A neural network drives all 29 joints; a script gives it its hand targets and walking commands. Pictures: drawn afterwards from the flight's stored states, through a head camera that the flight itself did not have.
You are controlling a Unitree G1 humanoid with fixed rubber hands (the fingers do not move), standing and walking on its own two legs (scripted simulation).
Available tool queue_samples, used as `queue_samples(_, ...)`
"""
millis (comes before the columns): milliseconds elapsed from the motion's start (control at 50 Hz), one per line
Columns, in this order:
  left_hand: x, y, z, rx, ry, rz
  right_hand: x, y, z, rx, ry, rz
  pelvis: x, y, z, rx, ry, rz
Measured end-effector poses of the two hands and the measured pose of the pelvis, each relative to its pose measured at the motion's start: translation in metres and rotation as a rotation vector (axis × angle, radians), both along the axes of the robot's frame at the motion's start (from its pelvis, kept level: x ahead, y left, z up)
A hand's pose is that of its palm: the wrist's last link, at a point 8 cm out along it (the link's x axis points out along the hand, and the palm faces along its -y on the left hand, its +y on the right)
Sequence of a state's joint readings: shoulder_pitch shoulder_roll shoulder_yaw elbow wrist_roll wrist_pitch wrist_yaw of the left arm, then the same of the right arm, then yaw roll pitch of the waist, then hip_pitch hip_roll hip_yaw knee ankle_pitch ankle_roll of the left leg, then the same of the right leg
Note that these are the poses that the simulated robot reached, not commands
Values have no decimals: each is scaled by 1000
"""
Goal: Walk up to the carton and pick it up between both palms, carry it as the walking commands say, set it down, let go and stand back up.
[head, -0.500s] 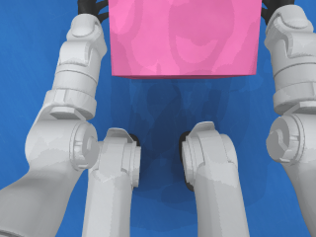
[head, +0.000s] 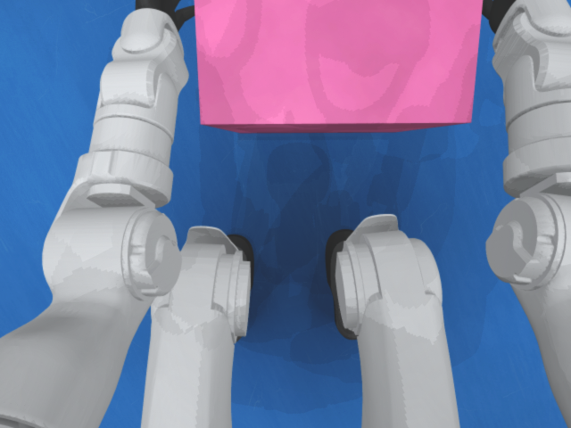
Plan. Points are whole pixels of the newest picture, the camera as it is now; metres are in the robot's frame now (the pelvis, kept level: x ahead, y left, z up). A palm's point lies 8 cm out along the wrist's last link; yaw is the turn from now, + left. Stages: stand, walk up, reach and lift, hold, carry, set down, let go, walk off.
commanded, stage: set down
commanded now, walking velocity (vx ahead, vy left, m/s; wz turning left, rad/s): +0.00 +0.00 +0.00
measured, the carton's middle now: (325, 17) +0.57 -0.08 -0.24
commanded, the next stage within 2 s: none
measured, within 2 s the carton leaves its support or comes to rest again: neither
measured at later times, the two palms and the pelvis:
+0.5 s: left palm (160, 11) +0.56 +0.10 -0.16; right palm (515, 1) +0.53 -0.26 -0.15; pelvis +0.00 +0.00 +0.00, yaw -1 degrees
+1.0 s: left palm (137, 10) +0.56 +0.13 -0.16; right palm (535, 5) +0.53 -0.29 -0.16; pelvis +0.01 +0.00 +0.00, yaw -2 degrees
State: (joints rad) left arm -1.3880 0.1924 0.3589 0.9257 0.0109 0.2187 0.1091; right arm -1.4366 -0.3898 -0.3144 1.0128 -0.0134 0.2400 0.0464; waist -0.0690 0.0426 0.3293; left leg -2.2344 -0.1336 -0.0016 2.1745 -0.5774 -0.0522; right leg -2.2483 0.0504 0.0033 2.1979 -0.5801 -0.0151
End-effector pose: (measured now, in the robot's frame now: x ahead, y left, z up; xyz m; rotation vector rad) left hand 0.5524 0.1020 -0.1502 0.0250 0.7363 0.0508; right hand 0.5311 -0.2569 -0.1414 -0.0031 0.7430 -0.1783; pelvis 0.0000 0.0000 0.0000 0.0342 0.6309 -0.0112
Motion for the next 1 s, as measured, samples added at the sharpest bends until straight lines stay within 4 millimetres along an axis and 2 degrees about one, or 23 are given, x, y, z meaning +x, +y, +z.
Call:
queue_samples(500, 5, 0, -5, 25, -24, -30, 0, -2, -4, 11, -40, 14, -4, 2, -2, -7, -41, -9)
queue_samples(720, 9, 4, -18, 55, -14, -26, -2, -1, -28, -26, -12, -21, 2, 0, 2, 1, -15, -19)
queue_samples(860, 12, 21, -18, 67, -29, -10, 3, -14, -22, -43, -33, -49, 7, -1, -3, 0, 14, -19)
queue_samples(1000, 11, 28, -14, 63, -35, -6, -2, -29, -16, -48, -33, -63, 7, 1, -4, -1, 27, -26)
